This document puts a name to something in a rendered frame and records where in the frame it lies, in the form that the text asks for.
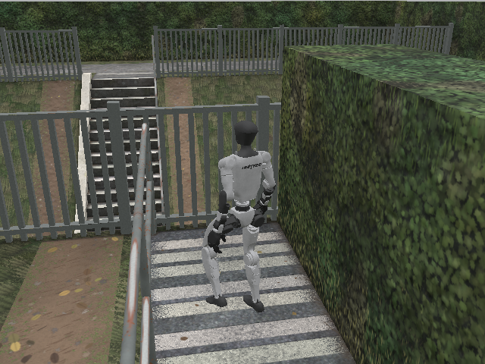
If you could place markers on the robot left forearm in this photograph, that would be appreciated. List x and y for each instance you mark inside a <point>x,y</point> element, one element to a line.
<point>222,212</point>

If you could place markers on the robot right forearm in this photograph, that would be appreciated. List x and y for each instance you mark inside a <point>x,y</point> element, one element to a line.
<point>266,195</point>

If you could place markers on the right robot hand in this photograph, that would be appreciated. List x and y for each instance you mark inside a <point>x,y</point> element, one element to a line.
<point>260,206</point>

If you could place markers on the left robot upper arm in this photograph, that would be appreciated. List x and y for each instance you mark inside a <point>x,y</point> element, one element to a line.
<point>226,165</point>

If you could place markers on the humanoid robot torso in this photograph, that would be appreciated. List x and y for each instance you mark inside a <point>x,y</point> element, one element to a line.
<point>246,183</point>

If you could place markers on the right robot upper arm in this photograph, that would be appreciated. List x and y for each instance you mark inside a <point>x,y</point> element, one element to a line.
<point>267,170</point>

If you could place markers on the right robot foot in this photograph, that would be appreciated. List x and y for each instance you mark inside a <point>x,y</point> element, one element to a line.
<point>258,307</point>

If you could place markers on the left robot hand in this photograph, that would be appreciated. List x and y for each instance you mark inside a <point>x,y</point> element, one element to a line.
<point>214,240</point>

